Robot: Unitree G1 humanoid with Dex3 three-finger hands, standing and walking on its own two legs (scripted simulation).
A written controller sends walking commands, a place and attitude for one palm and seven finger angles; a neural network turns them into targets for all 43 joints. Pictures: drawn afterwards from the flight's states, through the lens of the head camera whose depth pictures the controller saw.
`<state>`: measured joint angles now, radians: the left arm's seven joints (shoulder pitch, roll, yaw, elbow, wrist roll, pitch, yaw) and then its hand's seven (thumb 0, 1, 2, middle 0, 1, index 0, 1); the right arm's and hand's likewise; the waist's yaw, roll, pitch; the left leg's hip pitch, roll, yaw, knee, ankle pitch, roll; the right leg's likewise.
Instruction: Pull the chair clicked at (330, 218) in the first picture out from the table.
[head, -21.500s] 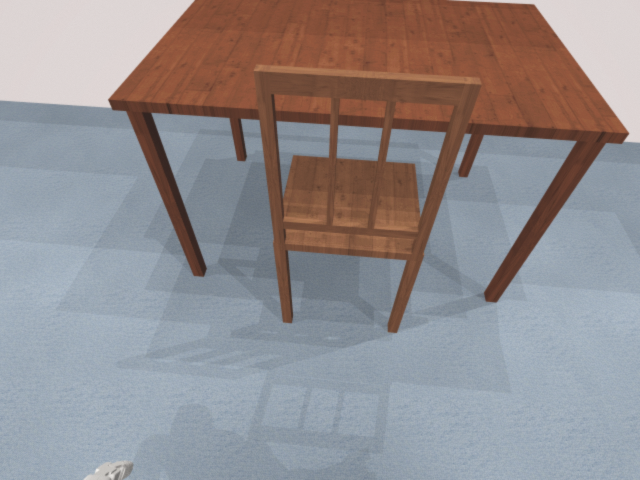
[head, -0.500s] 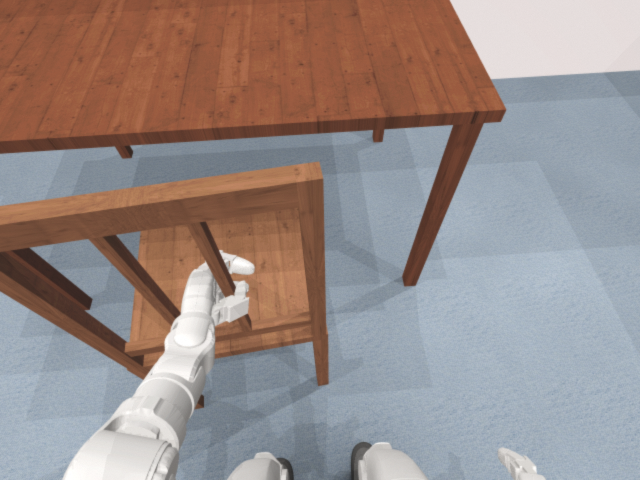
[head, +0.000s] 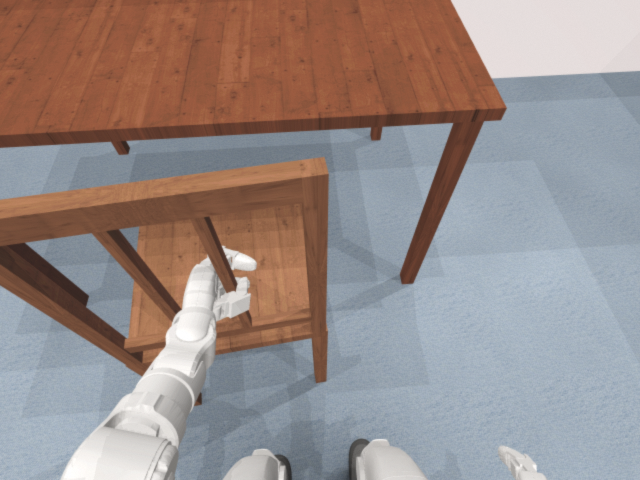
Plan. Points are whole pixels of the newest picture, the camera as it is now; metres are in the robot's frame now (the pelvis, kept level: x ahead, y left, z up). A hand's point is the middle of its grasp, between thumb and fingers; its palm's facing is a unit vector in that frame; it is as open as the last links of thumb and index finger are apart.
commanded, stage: step backward, pulling the chair out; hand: left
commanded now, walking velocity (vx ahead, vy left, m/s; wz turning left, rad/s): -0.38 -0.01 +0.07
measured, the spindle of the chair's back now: (156, 291) +0.37 +0.24 -0.05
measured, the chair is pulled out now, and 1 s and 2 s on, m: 0.16 0.16 0.17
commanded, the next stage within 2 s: stop walking, hand still on the chair in 1.34 s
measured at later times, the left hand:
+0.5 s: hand (243, 297) +0.36 +0.11 -0.05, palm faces -0.03 -0.98 -0.19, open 4.9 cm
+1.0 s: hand (244, 296) +0.36 +0.11 -0.05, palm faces +0.00 -0.98 -0.20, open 5.0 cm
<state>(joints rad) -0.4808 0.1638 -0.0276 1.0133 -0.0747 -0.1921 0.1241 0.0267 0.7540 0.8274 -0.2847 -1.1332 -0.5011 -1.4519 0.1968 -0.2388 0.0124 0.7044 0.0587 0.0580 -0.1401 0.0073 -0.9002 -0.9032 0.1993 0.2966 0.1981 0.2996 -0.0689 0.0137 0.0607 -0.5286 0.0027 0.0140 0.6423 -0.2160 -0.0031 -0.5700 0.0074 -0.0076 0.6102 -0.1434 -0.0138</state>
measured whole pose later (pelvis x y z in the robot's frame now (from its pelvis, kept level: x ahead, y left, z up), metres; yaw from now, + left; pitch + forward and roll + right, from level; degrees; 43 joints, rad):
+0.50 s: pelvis +0.00 +0.00 +0.00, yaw +0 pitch +5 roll +0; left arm -0.49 0.16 -0.04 1.01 -0.07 -0.18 0.13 0.03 0.76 0.82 -0.27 -1.15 -0.50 -1.45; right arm 0.19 -0.25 0.00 0.71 0.06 0.06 -0.14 0.01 -0.90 -0.90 0.20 0.30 0.20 0.30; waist -0.07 0.01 0.07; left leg -0.50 0.00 0.01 0.62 -0.21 0.00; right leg -0.54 0.01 -0.01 0.58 -0.13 -0.01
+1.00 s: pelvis +0.00 -0.01 +0.00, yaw +1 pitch +5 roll +0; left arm -0.49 0.17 0.00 1.02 -0.07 -0.19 0.13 0.03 0.74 0.85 -0.29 -1.14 -0.50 -1.45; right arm 0.20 -0.26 0.00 0.72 0.06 0.04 -0.13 0.01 -0.90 -0.90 0.20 0.30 0.20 0.30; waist -0.08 0.02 0.09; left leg -0.50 0.01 -0.01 0.62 -0.21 -0.02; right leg -0.53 0.02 -0.03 0.58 -0.13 -0.03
